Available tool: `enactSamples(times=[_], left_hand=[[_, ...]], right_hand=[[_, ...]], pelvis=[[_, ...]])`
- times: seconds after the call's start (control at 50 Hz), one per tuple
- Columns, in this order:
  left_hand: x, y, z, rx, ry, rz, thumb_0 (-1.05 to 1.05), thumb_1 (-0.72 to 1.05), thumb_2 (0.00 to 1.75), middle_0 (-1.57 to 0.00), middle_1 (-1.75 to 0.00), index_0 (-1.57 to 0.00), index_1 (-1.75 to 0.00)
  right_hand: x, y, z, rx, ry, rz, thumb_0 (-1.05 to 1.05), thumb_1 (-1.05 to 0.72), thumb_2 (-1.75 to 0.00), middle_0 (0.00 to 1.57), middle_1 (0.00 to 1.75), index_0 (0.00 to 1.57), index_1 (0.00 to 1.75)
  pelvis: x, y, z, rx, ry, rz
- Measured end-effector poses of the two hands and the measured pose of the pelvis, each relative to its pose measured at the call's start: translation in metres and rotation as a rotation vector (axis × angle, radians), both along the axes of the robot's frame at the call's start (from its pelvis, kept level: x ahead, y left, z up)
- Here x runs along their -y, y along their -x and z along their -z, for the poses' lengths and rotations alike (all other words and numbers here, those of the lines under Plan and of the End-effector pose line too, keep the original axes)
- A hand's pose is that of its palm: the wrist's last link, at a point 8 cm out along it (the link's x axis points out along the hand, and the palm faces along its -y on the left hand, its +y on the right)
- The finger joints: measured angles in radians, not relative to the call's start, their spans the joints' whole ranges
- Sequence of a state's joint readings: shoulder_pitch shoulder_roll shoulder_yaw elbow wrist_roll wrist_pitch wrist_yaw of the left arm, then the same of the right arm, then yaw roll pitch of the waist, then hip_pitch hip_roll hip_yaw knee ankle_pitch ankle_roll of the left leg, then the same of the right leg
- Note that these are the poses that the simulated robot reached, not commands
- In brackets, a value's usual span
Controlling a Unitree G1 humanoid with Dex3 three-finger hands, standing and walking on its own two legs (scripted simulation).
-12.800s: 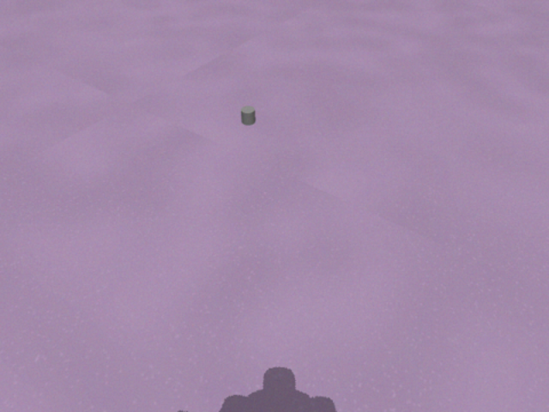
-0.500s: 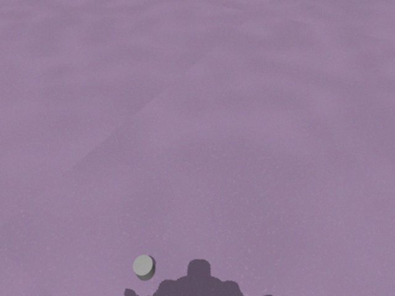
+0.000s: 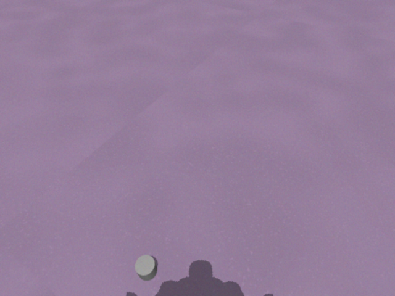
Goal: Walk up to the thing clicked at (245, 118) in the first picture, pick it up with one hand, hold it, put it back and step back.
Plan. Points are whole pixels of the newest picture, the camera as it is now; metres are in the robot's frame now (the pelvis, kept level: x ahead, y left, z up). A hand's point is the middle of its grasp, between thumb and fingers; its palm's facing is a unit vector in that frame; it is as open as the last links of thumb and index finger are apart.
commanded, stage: walk up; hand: left
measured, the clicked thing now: (146, 267) +0.41 +0.26 -0.74
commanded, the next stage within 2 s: stand in 0.34 s
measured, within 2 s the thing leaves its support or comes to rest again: neither
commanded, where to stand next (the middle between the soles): +0.02 +0.02 m, yaw +0 degrees
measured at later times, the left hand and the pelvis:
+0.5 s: hand out of the picture +0.08 +0.25 -0.15, palm faces -0.03 -0.93 -0.36, open 7.4 cm; pelvis +0.01 +0.00 +0.00, yaw +0 degrees
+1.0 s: hand out of the picture +0.09 +0.24 -0.15, palm faces -0.04 -0.93 -0.35, open 7.4 cm; pelvis +0.02 -0.01 +0.00, yaw -1 degrees
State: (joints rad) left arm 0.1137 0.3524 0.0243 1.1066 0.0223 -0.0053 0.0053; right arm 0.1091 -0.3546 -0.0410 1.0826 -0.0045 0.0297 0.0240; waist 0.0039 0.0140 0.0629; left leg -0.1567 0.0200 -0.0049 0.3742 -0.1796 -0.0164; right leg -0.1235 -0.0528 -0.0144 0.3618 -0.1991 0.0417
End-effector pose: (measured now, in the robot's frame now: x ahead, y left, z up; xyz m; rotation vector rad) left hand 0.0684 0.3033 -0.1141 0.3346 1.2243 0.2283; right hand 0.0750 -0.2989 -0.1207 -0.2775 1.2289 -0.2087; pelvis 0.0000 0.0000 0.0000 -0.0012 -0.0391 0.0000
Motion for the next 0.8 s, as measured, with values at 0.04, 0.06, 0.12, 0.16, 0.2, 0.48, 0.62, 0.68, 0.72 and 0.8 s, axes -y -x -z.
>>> enactSamples(times=[0.04,0.06,0.12,0.16,0.2,0.48,0.62,0.68,0.72,0.8], left_hand=[[0.000,-0.002,-0.001,0.005,-0.001,-0.001,0.01,0.91,0.90,-0.20,-0.30,-0.20,-0.29],[-0.001,-0.002,-0.001,0.008,-0.001,-0.001,0.01,0.91,0.90,-0.20,-0.30,-0.20,-0.29],[-0.001,-0.004,-0.001,0.013,-0.004,0.000,0.01,0.91,0.90,-0.20,-0.30,-0.20,-0.29],[-0.001,-0.005,-0.002,0.016,-0.005,0.000,0.01,0.91,0.90,-0.20,-0.30,-0.20,-0.29],[-0.001,-0.006,-0.002,0.017,-0.006,0.002,0.01,0.91,0.90,-0.20,-0.30,-0.20,-0.29],[0.005,-0.008,0.000,-0.003,0.011,0.017,0.01,0.91,0.90,-0.20,-0.30,-0.20,-0.29],[0.012,-0.007,0.002,-0.015,0.025,0.022,0.01,0.91,0.90,-0.20,-0.30,-0.20,-0.29],[0.014,-0.008,0.003,-0.017,0.028,0.023,0.01,0.91,0.90,-0.20,-0.30,-0.20,-0.29],[0.015,-0.009,0.003,-0.017,0.027,0.024,0.01,0.91,0.90,-0.20,-0.30,-0.20,-0.29],[0.016,-0.011,0.003,-0.018,0.025,0.026,0.01,0.91,0.90,-0.20,-0.30,-0.20,-0.29]], right_hand=[[0.000,-0.001,0.000,0.002,0.002,-0.003,0.00,-0.91,-0.89,0.20,0.30,0.21,0.30],[0.001,-0.001,0.000,0.002,0.002,-0.003,0.00,-0.91,-0.89,0.20,0.30,0.21,0.30],[0.001,-0.002,-0.001,0.004,0.003,-0.004,0.00,-0.91,-0.89,0.20,0.30,0.21,0.30],[0.002,-0.003,-0.001,0.004,0.002,-0.004,0.00,-0.91,-0.89,0.20,0.30,0.21,0.30],[0.002,-0.003,0.000,0.004,0.001,-0.003,0.00,-0.91,-0.89,0.20,0.30,0.21,0.30],[0.002,0.002,-0.001,-0.003,0.005,-0.008,0.00,-0.91,-0.89,0.20,0.30,0.21,0.30],[0.006,0.005,-0.001,-0.013,0.012,-0.002,0.00,-0.91,-0.89,0.20,0.30,0.21,0.30],[0.008,0.005,-0.002,-0.016,0.016,0.001,0.00,-0.91,-0.89,0.20,0.30,0.21,0.30],[0.010,0.004,-0.002,-0.016,0.018,0.002,0.00,-0.91,-0.89,0.20,0.30,0.21,0.30],[0.012,0.003,-0.003,-0.016,0.021,0.002,0.00,-0.91,-0.89,0.20,0.30,0.21,0.30]], pelvis=[[0.000,0.000,0.000,0.000,-0.001,-0.001],[0.000,-0.001,0.000,-0.001,-0.001,-0.001],[0.001,-0.001,0.000,0.000,-0.001,-0.002],[0.001,-0.001,0.000,0.001,-0.001,-0.002],[0.001,-0.002,0.000,0.001,-0.001,-0.002],[0.004,-0.006,-0.001,-0.002,-0.004,0.004],[0.007,-0.010,-0.002,-0.003,-0.004,0.007],[0.008,-0.011,-0.002,-0.003,-0.003,0.008],[0.009,-0.012,-0.002,-0.003,-0.003,0.008],[0.010,-0.013,-0.002,-0.004,-0.002,0.009]])
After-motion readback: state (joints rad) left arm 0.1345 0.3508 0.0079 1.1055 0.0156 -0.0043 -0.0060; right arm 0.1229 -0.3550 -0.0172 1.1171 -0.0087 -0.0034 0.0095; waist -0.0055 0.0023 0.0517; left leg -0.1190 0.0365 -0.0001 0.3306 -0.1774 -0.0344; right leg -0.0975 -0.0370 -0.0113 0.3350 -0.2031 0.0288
